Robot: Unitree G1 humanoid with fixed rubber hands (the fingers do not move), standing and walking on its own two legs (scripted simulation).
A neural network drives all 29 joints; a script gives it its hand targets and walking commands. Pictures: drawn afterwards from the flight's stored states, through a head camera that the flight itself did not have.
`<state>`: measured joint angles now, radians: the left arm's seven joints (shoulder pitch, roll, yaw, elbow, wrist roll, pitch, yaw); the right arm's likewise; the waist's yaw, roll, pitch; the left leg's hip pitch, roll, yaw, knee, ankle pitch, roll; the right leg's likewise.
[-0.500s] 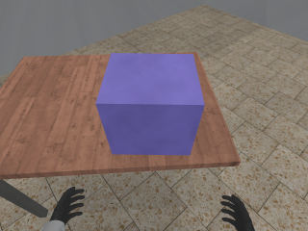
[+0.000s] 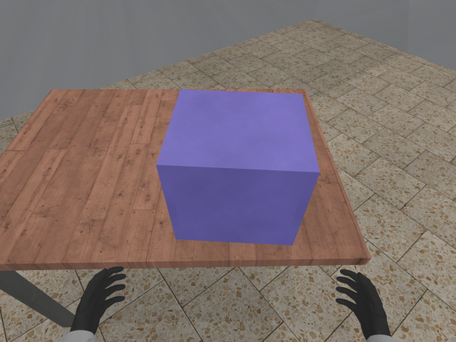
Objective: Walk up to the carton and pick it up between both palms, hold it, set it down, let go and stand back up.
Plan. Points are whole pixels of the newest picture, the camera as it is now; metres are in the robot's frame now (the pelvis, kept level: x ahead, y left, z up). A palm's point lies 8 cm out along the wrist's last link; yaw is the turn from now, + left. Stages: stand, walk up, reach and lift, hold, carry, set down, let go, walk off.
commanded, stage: reach and lift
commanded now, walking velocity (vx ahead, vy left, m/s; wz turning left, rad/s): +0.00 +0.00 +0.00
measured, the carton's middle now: (237, 168) +0.49 +0.01 +0.01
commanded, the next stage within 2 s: none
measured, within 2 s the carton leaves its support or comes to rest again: neither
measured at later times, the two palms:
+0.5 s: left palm (92, 280) +0.23 +0.27 -0.01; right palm (367, 282) +0.24 -0.22 -0.02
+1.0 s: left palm (94, 214) +0.31 +0.26 +0.07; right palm (366, 226) +0.31 -0.21 +0.05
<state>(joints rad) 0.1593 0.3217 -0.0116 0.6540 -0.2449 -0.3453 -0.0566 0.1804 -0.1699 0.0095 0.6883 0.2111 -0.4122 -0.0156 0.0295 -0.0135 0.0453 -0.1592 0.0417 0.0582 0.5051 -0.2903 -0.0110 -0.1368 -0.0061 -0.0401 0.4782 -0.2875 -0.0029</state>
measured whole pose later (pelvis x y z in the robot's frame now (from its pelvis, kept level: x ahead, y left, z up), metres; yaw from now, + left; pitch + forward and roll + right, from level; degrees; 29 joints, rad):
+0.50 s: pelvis -0.01 +0.00 +0.00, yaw +0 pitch -1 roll +0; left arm -0.05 0.37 -0.06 0.68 -0.36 -0.32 -0.04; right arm -0.04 -0.22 0.06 0.70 0.33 -0.37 -0.03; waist 0.02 -0.02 0.02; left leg -0.25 0.03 0.04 0.56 -0.29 -0.01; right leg -0.24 -0.01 -0.03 0.55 -0.30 0.00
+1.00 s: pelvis -0.01 +0.00 +0.01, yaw +0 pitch +0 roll +0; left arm -0.33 0.41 0.04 0.56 -0.33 0.08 -0.06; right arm -0.25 -0.26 0.02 0.52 0.34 -0.01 -0.10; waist 0.03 -0.01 0.02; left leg -0.19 0.04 0.04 0.41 -0.21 -0.02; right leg -0.17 0.01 -0.02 0.39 -0.21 -0.01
